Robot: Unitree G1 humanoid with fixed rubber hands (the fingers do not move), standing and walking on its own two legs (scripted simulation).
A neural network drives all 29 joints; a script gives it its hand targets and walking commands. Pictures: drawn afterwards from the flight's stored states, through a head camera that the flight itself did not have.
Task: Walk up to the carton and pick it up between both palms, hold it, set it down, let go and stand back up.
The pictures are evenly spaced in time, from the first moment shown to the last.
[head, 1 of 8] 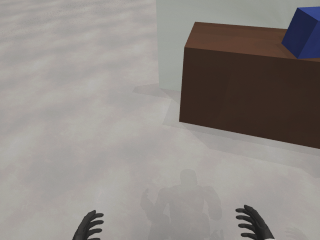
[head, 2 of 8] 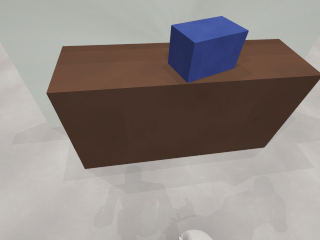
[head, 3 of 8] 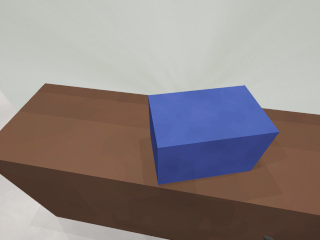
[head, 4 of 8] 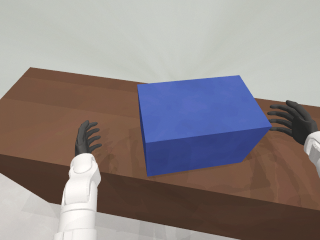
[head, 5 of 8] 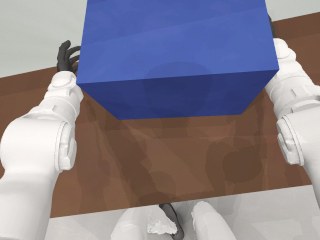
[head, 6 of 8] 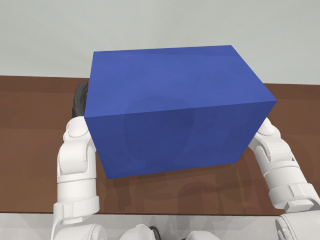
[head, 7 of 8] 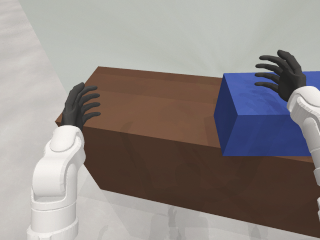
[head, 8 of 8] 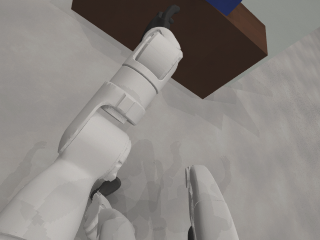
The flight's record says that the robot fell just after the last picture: yes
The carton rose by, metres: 0.22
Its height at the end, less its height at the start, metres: +0.00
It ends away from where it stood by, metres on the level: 0.07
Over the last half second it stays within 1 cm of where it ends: yes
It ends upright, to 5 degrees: yes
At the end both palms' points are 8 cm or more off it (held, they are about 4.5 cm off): yes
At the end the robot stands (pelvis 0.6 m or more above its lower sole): yes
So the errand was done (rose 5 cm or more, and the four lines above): yes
